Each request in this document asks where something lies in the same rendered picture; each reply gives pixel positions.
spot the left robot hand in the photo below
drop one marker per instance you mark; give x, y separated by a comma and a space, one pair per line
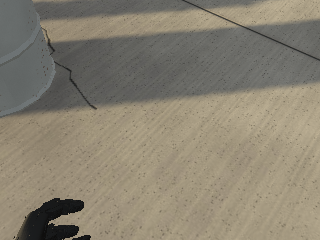
36, 225

